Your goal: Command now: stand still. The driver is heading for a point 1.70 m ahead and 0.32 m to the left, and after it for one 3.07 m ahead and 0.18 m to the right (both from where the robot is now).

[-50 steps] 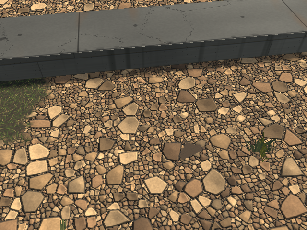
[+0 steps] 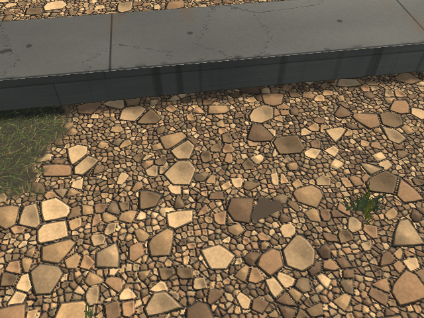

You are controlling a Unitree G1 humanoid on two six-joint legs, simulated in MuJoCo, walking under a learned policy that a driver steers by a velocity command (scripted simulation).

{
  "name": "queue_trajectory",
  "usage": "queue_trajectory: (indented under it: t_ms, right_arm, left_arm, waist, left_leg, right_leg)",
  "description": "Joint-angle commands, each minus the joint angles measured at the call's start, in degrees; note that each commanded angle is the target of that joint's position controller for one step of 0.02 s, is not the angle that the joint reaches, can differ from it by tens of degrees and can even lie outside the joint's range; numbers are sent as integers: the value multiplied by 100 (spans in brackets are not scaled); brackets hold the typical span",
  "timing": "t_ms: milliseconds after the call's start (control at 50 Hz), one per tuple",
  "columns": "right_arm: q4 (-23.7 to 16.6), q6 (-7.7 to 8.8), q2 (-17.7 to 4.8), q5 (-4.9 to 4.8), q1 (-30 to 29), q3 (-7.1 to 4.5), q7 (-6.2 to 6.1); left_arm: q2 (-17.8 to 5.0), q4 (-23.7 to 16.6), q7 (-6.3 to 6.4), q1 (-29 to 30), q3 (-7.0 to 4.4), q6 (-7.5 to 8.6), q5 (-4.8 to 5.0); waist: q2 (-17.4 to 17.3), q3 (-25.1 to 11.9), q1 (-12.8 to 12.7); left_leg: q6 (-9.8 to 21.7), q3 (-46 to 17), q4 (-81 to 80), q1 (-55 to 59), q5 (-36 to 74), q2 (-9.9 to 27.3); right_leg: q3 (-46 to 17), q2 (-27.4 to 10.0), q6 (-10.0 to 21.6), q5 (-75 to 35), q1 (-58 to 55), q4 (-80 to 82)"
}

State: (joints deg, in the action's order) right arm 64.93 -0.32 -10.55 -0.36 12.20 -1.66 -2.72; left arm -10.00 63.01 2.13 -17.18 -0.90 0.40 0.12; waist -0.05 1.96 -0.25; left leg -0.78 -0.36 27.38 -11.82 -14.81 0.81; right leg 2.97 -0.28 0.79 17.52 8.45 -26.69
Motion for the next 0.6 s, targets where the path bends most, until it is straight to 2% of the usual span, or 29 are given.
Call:
queue_trajectory:
  t_ms: [20,580,600]
  right_arm:
    - [-85,10,-538,2,300,-88,-20]
    - [-104,27,-432,6,526,-84,-37]
    - [-50,23,-369,7,632,-70,-39]
  left_arm:
    - [-487,-39,21,-465,-83,23,-2]
    - [-373,-17,34,-614,-99,59,1]
    - [-343,40,41,-726,-97,50,3]
  waist:
    - [8,86,10]
    - [15,213,14]
    - [49,73,10]
  left_leg:
    - [183,-75,-311,138,1367,104]
    - [156,-72,-383,-19,872,93]
    - [163,28,-342,26,346,7]
  right_leg:
    - [-191,-188,72,-1271,279,458]
    - [-231,-194,97,-709,461,582]
    - [-205,-155,125,-115,401,632]
